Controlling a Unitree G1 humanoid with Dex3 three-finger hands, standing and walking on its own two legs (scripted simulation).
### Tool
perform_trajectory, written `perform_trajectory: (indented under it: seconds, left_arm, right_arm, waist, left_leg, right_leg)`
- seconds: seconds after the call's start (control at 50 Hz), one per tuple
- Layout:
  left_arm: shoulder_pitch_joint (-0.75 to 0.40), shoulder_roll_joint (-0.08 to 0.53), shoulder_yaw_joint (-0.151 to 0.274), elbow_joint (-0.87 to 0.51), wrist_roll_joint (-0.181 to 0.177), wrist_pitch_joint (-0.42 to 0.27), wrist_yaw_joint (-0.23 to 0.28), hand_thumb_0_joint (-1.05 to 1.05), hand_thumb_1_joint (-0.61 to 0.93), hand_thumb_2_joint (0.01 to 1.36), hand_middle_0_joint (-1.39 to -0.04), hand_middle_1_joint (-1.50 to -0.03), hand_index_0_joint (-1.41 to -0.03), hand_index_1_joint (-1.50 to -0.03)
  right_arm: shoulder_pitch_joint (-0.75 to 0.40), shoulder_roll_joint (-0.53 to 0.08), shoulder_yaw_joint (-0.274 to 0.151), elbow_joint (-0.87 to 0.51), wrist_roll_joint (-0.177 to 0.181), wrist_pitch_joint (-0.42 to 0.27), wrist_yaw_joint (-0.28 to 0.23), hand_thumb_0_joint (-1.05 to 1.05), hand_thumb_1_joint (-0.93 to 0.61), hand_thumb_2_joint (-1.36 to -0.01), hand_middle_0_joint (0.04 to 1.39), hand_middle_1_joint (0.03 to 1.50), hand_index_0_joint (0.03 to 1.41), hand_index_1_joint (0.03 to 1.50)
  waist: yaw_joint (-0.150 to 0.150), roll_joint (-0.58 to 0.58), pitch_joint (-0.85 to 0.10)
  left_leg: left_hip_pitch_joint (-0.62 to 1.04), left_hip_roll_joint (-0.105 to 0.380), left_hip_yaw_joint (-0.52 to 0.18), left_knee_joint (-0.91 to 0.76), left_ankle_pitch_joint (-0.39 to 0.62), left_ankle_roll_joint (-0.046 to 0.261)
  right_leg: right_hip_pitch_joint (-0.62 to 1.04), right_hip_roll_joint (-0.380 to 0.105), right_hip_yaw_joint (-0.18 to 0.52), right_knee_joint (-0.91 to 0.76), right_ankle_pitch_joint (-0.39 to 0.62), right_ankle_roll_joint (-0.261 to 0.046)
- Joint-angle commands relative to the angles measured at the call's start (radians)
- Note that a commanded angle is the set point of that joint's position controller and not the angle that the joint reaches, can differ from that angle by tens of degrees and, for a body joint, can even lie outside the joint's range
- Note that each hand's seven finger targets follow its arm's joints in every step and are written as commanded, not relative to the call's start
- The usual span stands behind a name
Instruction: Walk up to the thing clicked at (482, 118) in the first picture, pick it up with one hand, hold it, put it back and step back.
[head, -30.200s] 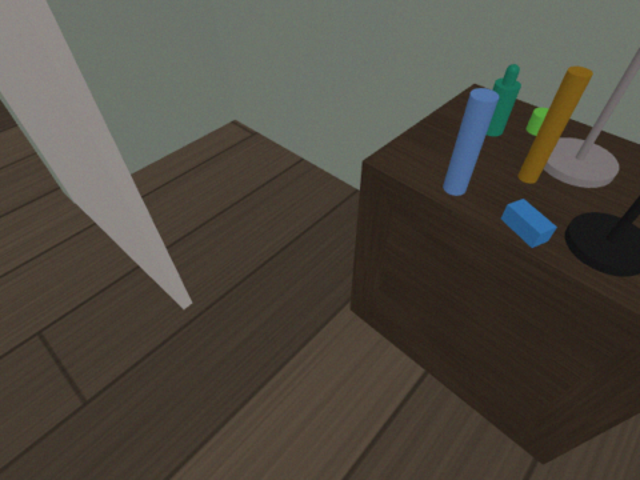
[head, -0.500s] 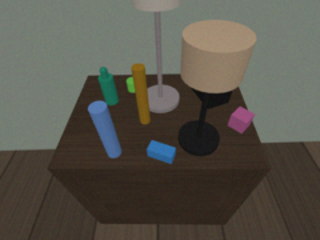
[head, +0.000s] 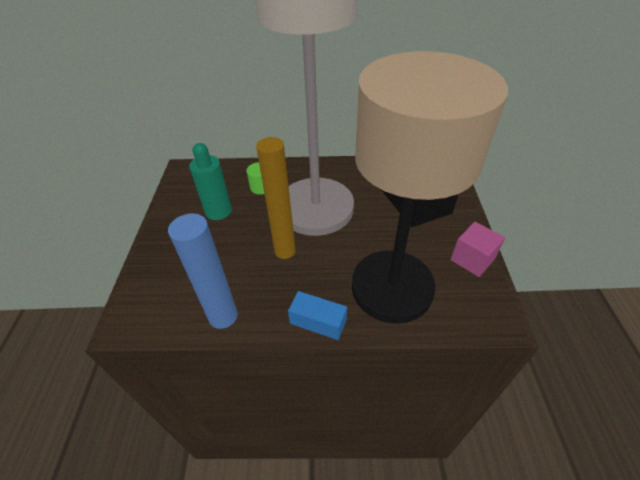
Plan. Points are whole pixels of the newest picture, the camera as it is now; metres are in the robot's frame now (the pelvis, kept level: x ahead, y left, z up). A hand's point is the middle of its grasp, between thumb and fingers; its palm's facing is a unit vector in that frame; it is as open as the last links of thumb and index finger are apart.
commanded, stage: home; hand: left
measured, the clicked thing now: (207, 277) +0.41 +0.19 +0.00
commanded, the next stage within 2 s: stand in 0.18 s
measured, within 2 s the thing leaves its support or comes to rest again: neither
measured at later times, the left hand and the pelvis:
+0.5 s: hand out of the picture +0.07 +0.25 -0.16, palm faces -0.03 -0.94 -0.35, open 15.2 cm; pelvis +0.00 +0.00 +0.00, yaw +0 degrees
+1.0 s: hand out of the picture +0.08 +0.25 -0.16, palm faces -0.03 -0.94 -0.35, open 7.5 cm; pelvis +0.01 +0.00 +0.00, yaw -1 degrees
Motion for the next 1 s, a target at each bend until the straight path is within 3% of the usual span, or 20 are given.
perform_trajectory:
  seconds: [0.0, 0.26, 0.3, 0.32, 0.48, 0.62, 0.74, 0.98]
  left_arm:
    - [-0.038, 0.219, 0.035, -0.049, -0.001, -0.02, 0.011, 0.0, -0.572, 0.043, -0.047, -0.049, -0.047, -0.049]
    - [-0.026, 0.22, 0.038, -0.055, -0.002, -0.019, 0.007, 0.0, -0.565, 0.046, -0.047, -0.049, -0.047, -0.05]
    - [-0.02, 0.223, 0.039, -0.054, -0.001, -0.017, 0.007, 0.0, -0.405, 0.206, -0.2, -0.209, -0.2, -0.21]
    - [-0.02, 0.229, 0.04, -0.055, 0.0, -0.017, 0.007, 0.0, -0.325, 0.286, -0.2, -0.289, -0.2, -0.29]
    - [-0.012, 0.221, 0.033, -0.06, -0.002, -0.022, 0.008, 0.0, 0.315, 0.9, -0.2, -0.3, -0.2, -0.301]
    - [-0.011, 0.226, 0.036, -0.062, -0.003, -0.019, 0.009, 0.0, 0.875, 0.9, -0.2, -0.3, -0.2, -0.301]
    - [-0.01, 0.223, 0.035, -0.068, -0.001, -0.023, 0.009, 0.0, 0.9, 0.9, -0.2, -0.3, -0.2, -0.301]
    - [-0.009, 0.225, 0.038, -0.066, -0.003, -0.021, 0.008, 0.0, 0.9, 0.9, -0.2, -0.3, -0.2, -0.301]
  right_arm:
    - [-0.031, -0.203, -0.036, -0.05, 0.006, -0.02, -0.013, 0.0, -0.896, -0.902, 0.201, 0.301, 0.201, 0.301]
    - [-0.027, -0.202, -0.038, -0.051, 0.005, -0.02, -0.01, 0.0, -0.896, -0.902, 0.201, 0.301, 0.201, 0.301]
    - [-0.027, -0.205, -0.038, -0.052, 0.006, -0.02, -0.011, 0.0, -0.9, -0.9, 0.2, 0.3, 0.2, 0.3]
    - [-0.024, -0.201, -0.037, -0.054, 0.007, -0.021, -0.01, 0.0, -0.9, -0.9, 0.2, 0.3, 0.2, 0.3]
    - [-0.019, -0.202, -0.037, -0.053, 0.007, -0.021, -0.01, 0.0, -0.9, -0.9, 0.2, 0.3, 0.2, 0.3]
    - [-0.018, -0.199, -0.037, -0.053, 0.007, -0.018, -0.009, 0.0, -0.9, -0.9, 0.2, 0.3, 0.2, 0.3]
    - [-0.021, -0.202, -0.037, -0.059, 0.006, -0.02, -0.009, 0.0, -0.9, -0.9, 0.2, 0.3, 0.2, 0.3]
    - [-0.019, -0.2, -0.037, -0.06, 0.009, -0.021, -0.009, 0.0, -0.9, -0.9, 0.2, 0.3, 0.2, 0.3]
  waist:
    - [0.007, -0.02, -0.048]
    - [0.008, -0.009, -0.043]
    - [0.008, -0.007, -0.042]
    - [0.006, -0.011, -0.045]
    - [0.003, -0.02, -0.059]
    - [0.007, -0.026, -0.048]
    - [0.005, -0.01, -0.059]
    - [0.005, -0.018, -0.052]
  left_leg:
    - [-0.024, 0.102, -0.071, -0.062, 0.124, 0.03]
    - [-0.043, 0.099, -0.065, -0.074, 0.065, 0.036]
    - [-0.036, 0.101, -0.07, -0.076, 0.05, 0.037]
    - [-0.04, 0.099, -0.071, -0.08, 0.055, 0.035]
    - [-0.01, 0.103, -0.067, -0.06, 0.119, 0.036]
    - [-0.031, 0.1, -0.065, -0.067, 0.084, 0.035]
    - [-0.015, 0.104, -0.063, -0.059, 0.126, 0.037]
    - [-0.015, 0.103, -0.061, -0.068, 0.126, 0.035]
  right_leg:
    - [0.024, -0.111, 0.086, -0.058, 0.116, -0.02]
    - [0.024, -0.112, 0.097, -0.064, 0.079, -0.028]
    - [0.019, -0.11, 0.096, -0.063, 0.061, -0.03]
    - [0.019, -0.109, 0.096, -0.061, 0.062, -0.029]
    - [0.018, -0.113, 0.094, -0.055, 0.128, -0.027]
    - [0.022, -0.111, 0.097, -0.061, 0.091, -0.029]
    - [0.026, -0.114, 0.094, -0.056, 0.148, -0.026]
    - [0.033, -0.112, 0.095, -0.059, 0.154, -0.026]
